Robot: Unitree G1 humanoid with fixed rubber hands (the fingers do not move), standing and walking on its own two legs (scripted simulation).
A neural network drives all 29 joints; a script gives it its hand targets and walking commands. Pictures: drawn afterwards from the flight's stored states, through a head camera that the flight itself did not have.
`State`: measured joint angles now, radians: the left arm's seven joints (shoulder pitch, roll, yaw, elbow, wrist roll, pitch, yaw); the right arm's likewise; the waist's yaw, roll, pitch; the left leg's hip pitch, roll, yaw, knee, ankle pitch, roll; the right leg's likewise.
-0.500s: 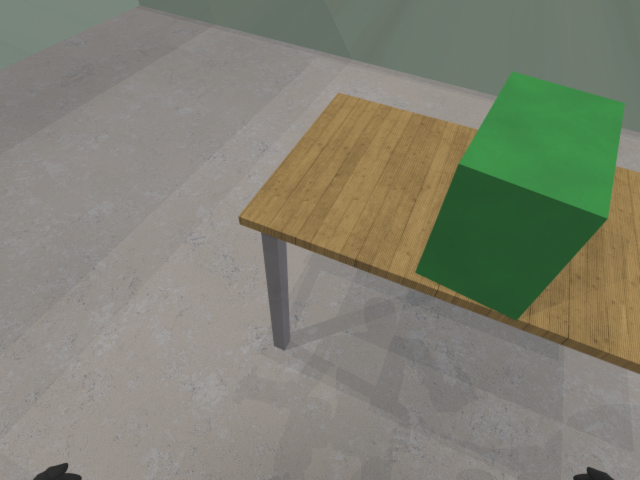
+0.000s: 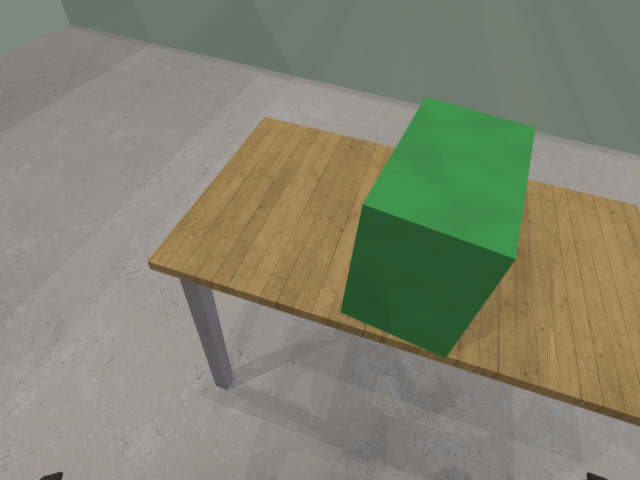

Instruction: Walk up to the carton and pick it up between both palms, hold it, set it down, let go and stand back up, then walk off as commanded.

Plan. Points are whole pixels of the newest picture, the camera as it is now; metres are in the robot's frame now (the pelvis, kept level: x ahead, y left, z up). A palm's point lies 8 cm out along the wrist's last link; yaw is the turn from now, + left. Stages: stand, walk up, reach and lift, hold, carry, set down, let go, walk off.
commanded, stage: walk up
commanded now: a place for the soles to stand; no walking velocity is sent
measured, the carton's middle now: (435, 222) +0.53 -0.17 +0.02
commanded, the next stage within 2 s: none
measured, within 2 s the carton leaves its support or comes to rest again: neither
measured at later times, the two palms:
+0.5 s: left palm (98, 445) +0.19 +0.28 -0.09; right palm out of the picture +0.14 -0.39 -0.04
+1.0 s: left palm (90, 441) +0.19 +0.29 -0.08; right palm out of the picture +0.12 -0.38 -0.04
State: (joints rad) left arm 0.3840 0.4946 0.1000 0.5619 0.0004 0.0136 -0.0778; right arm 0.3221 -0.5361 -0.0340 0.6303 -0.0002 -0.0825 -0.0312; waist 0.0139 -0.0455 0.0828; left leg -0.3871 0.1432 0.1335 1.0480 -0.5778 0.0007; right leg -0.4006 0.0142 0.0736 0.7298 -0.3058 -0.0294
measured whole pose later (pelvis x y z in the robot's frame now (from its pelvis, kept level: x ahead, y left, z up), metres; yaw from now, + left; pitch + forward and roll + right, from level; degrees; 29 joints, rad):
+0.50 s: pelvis +0.07 -0.04 -0.01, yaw -5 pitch -2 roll -1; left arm 0.36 0.49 0.08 0.57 0.00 -0.02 -0.02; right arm 0.35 -0.52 -0.03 0.63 0.00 -0.05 -0.03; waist 0.01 -0.06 0.08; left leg -0.39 0.14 0.13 1.06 -0.56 0.01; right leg -0.44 0.02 0.08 0.79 -0.32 0.01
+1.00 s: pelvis +0.06 -0.03 +0.00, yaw -8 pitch -2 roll -3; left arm 0.34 0.49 0.07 0.59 0.00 -0.01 0.01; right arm 0.30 -0.50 -0.03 0.63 0.00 -0.04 0.00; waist 0.01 -0.02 0.09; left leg -0.39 0.11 0.13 0.81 -0.38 0.05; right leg -0.41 0.03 0.04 0.82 -0.41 -0.02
